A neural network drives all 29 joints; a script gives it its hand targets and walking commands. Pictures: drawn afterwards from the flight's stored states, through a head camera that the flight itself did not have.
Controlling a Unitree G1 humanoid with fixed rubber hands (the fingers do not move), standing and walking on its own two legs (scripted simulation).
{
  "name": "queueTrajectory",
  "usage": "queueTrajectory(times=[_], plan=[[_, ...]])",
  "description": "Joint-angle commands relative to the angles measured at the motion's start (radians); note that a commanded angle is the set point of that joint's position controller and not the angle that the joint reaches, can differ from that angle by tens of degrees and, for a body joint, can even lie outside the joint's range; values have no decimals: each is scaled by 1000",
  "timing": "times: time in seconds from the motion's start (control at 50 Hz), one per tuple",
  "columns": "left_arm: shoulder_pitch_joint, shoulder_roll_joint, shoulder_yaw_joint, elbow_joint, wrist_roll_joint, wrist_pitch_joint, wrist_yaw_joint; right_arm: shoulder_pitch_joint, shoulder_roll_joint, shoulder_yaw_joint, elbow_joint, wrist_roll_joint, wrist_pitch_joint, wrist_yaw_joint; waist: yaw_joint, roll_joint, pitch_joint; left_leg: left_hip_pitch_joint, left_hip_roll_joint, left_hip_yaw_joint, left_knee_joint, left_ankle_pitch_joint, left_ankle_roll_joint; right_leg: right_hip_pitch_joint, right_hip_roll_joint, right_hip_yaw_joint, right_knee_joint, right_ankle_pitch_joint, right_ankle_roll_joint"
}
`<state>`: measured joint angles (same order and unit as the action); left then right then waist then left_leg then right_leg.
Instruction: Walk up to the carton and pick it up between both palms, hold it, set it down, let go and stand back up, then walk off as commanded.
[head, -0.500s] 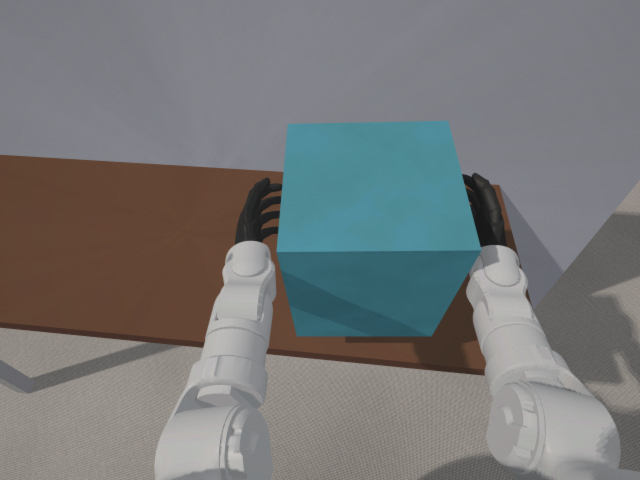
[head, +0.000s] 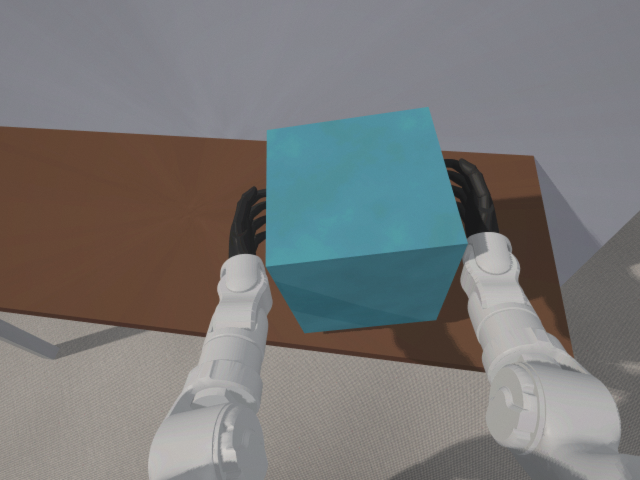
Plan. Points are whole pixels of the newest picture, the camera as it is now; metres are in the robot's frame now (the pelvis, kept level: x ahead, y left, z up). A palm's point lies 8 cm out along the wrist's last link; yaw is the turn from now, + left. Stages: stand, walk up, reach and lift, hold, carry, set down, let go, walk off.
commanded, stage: set down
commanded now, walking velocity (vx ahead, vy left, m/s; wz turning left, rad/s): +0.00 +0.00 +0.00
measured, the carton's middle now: (359, 233) +0.44 +0.00 -0.01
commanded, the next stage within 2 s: none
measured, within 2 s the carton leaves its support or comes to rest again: rests again in 0.96 s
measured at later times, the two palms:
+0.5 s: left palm (270, 267) +0.37 +0.11 +0.02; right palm (501, 243) +0.41 -0.19 +0.03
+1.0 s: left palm (267, 261) +0.39 +0.12 +0.00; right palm (488, 239) +0.42 -0.18 +0.01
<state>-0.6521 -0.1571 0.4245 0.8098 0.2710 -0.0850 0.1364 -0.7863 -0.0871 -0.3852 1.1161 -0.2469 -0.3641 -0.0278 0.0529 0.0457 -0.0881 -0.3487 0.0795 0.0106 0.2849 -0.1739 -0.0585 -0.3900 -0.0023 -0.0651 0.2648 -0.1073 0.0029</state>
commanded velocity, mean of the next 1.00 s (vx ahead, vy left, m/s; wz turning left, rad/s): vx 0.00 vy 0.00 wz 0.00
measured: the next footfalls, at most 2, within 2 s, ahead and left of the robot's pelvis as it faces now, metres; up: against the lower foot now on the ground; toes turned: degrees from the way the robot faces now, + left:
none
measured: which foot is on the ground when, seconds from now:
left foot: down 0.00-1.00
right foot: down 0.00-1.00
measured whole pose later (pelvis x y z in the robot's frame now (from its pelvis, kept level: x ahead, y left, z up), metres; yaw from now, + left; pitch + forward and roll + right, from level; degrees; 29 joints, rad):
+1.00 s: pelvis -0.01 -0.01 -0.01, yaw -1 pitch +21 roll +0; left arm -0.72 -0.17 0.51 0.93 0.33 -0.21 0.17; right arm -0.86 -0.10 -0.58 1.22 -0.40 -0.38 0.02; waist 0.05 0.01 -0.13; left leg -0.51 0.09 0.04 0.31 -0.15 -0.07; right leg -0.57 0.01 -0.05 0.30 -0.09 -0.02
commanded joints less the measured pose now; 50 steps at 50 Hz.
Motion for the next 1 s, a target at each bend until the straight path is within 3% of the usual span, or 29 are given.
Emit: queueTrajectory(times=[0.0, 0.02, 0.04, 0.06, 0.08, 0.1, 0.14, 0.24, 0.26, 0.3, 0.32, 0.38, 0.4, 0.44, 0.5, 0.52, 0.56, 0.58, 0.6, 0.62, 0.66, 0.74, 0.78, 0.8, 0.82, 0.86, 0.92, 0.94, 0.98], plan=[[-578, -507, -367, -91, -3, -123, -83, -575, 467, 221, -1, -70, -80, 128, -38, -147, -687, 87, -50, 99, 89, 525, 0, 510, 36, -52, 171, 835, 33], [-621, -503, -369, -122, 6, -122, -76, -555, 462, 199, 41, -66, -72, 132, -56, -111, -679, 120, -50, 99, 95, 510, -12, 468, 42, -60, 154, 768, 23], [-602, -527, -389, -133, 16, -122, -67, -548, 461, 187, 52, -62, -78, 135, -44, -79, -692, 186, -35, 85, 113, 578, -30, 400, 53, -69, 138, 709, 5], [-662, -547, -434, -159, -6, -124, -54, -567, 434, 149, 56, -68, -91, 138, -78, -28, -760, 236, -29, 81, 137, 635, -44, 317, 62, -83, 119, 649, -8], [-656, -556, -437, -186, 7, -132, -43, -577, 425, 143, 46, -72, -97, 144, -46, -17, -815, 283, -17, 67, 159, 678, -59, 240, 72, -99, 104, 575, -18], [-647, -566, -468, -182, -7, -126, -33, -567, 387, 112, 81, -75, -102, 144, -73, 4, -819, 321, -14, 66, 181, 725, -69, 200, 74, -99, 66, 563, -38], [-687, -539, -461, -181, -13, -132, -19, -597, 411, 100, 74, -71, -110, 148, -55, 35, -838, 297, -15, 74, 208, 739, -74, 162, 73, -90, 65, 546, -47], [-699, -523, -450, -188, 7, -145, 0, -592, 387, 73, 137, -76, -107, 171, -33, 42, -785, 286, -9, 68, 229, 779, -83, 151, 74, -82, 52, 509, -57], [-713, -517, -425, -164, 17, -138, 3, -612, 363, 58, 139, -85, -98, 180, -27, 48, -782, 240, -14, 73, 199, 680, -78, 153, 63, -75, 22, 439, -69], [-693, -504, -415, -148, 17, -130, -5, -630, 354, 55, 93, -93, -97, 183, -38, 8, -773, 211, -19, 76, 175, 593, -61, 184, 60, -77, 54, 448, -42], [-682, -479, -380, -134, 27, -132, -8, -631, 363, 69, 75, -98, -89, 185, -25, -48, -777, 145, -33, 87, 157, 493, -32, 229, 46, -58, 55, 461, -35], [-667, -448, -281, -79, 38, -135, -26, -670, 354, 66, 61, -132, -71, 195, 12, -126, -730, 28, -46, 103, 67, 325, 14, 333, 24, -31, 94, 463, 7], [-663, -418, -255, -65, 55, -144, -36, -666, 405, 98, 36, -132, -60, 202, 42, -161, -724, -35, -57, 108, 52, 262, 33, 395, 12, -13, 110, 481, 28], [-697, -394, -217, -49, 55, -135, -47, -683, 386, 59, 28, -157, -42, 207, 27, -180, -696, -91, -56, 113, -5, 162, 45, 445, 3, -7, 112, 418, 35], [-720, -349, -156, -34, 67, -146, -63, -661, 454, 53, 47, -193, -8, 206, 57, -240, -653, -155, -65, 147, -45, 86, 72, 499, -8, 10, 111, 374, 53], [-740, -341, -146, -14, 45, -139, -70, -675, 438, 30, 49, -213, 3, 208, 35, -266, -661, -178, -61, 138, -59, 63, 82, 502, -14, 10, 113, 367, 58], [-756, -329, -131, -28, 57, -147, -73, -681, 460, 34, 29, -207, -4, 210, 61, -256, -662, -192, -63, 149, -56, 71, 84, 502, -18, 13, 124, 366, 62], [-742, -330, -128, 1, 60, -145, -74, -686, 456, 33, 19, -217, -3, 206, 46, -262, -669, -195, -63, 143, -56, 69, 88, 516, -18, 17, 123, 381, 58], [-776, -351, -158, -59, 38, -152, -70, -696, 454, 7, 31, -238, -4, 211, 25, -250, -706, -151, -58, 143, -59, 89, 82, 487, -8, 2, 118, 366, 55], [-753, -348, -127, -24, 62, -154, -66, -681, 460, 15, 43, -224, -2, 212, 52, -235, -705, -152, -58, 143, -52, 113, 76, 499, -11, 14, 120, 401, 46], [-778, -380, -175, -45, 51, -172, -62, -663, 488, -8, 37, -242, -20, 202, 19, -180, -786, -121, -59, 137, -13, 158, 54, 475, -7, -1, 135, 453, 36], [-725, -362, -179, -38, 71, -182, -58, -616, 468, 4, 37, -241, -36, 202, 22, -154, -827, -138, -60, 143, 0, 180, 53, 480, -8, 1, 142, 499, 31], [-701, -351, -175, -16, 77, -187, -60, -629, 474, 3, 46, -242, -43, 198, 10, -159, -777, -190, -67, 141, -12, 163, 55, 504, -9, 5, 159, 514, 45], [-695, -356, -164, -15, 90, -191, -60, -619, 473, -1, 60, -244, -45, 196, 24, -157, -765, -200, -63, 139, -11, 182, 55, 519, -13, 12, 166, 537, 43], [-679, -369, -192, -14, 78, -188, -65, -620, 450, 9, 58, -234, -57, 194, -1, -151, -762, -198, -58, 125, -2, 223, 48, 505, -9, 2, 182, 613, 51], [-629, -385, -177, 4, 96, -201, -69, -611, 474, 42, 60, -221, -70, 192, 37, -148, -748, -201, -66, 139, 18, 269, 43, 534, -10, 10, 189, 676, 47], [-603, -401, -206, 18, 101, -204, -61, -583, 422, 10, 116, -229, -83, 184, -2, -119, -710, -159, -53, 119, 51, 339, 24, 477, 2, -5, 188, 687, 30], [-594, -421, -207, 21, 106, -201, -60, -601, 446, 32, 115, -217, -89, 187, 20, -130, -701, -132, -53, 128, 62, 356, 23, 443, 7, -10, 179, 677, 27], [-585, -403, -203, 51, 101, -206, -59, -579, 425, 23, 139, -214, -95, 177, -2, -135, -695, -131, -50, 117, 79, 367, 21, 420, 6, -9, 180, 677, 23]])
